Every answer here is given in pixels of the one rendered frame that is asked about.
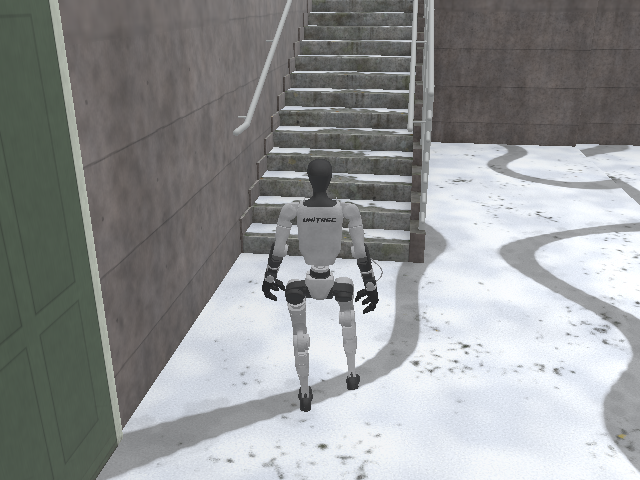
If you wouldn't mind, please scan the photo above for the robot left forearm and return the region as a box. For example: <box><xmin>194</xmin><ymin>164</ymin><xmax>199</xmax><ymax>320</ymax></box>
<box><xmin>264</xmin><ymin>242</ymin><xmax>283</xmax><ymax>283</ymax></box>

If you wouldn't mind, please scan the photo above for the left robot thigh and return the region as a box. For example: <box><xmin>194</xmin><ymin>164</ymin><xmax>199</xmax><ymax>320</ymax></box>
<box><xmin>285</xmin><ymin>279</ymin><xmax>310</xmax><ymax>352</ymax></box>

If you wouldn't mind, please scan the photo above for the right robot shin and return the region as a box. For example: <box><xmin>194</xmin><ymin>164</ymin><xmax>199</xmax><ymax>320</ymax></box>
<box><xmin>342</xmin><ymin>310</ymin><xmax>357</xmax><ymax>378</ymax></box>

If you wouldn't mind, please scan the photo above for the robot right forearm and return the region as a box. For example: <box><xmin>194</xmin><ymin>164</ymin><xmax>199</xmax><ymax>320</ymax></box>
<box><xmin>357</xmin><ymin>243</ymin><xmax>377</xmax><ymax>291</ymax></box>

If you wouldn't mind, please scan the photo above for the left robot hand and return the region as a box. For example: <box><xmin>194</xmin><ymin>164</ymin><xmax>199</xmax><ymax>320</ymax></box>
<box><xmin>262</xmin><ymin>279</ymin><xmax>285</xmax><ymax>301</ymax></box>

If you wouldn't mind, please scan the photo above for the right robot hand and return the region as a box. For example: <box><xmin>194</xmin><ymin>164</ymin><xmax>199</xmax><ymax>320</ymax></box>
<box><xmin>355</xmin><ymin>287</ymin><xmax>379</xmax><ymax>314</ymax></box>

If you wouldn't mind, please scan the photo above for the left robot upper arm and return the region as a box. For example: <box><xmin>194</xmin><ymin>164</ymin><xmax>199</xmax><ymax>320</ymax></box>
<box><xmin>272</xmin><ymin>202</ymin><xmax>299</xmax><ymax>257</ymax></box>

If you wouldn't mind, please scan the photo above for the right robot upper arm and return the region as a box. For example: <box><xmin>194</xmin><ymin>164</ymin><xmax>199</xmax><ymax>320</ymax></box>
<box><xmin>341</xmin><ymin>202</ymin><xmax>367</xmax><ymax>259</ymax></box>

